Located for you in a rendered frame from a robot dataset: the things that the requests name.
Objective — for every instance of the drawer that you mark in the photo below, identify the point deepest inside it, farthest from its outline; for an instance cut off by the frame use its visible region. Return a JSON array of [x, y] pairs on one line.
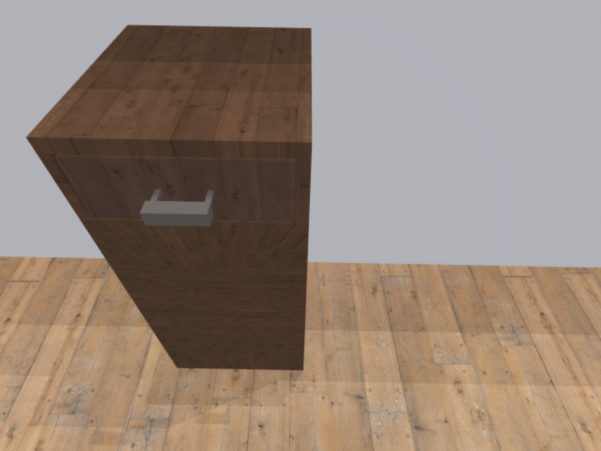
[[246, 189]]

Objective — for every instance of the handle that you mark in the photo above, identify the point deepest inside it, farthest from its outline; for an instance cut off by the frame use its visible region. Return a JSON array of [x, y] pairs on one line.
[[177, 213]]

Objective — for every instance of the cabinet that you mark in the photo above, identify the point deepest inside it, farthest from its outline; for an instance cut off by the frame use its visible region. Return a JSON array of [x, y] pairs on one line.
[[231, 295]]

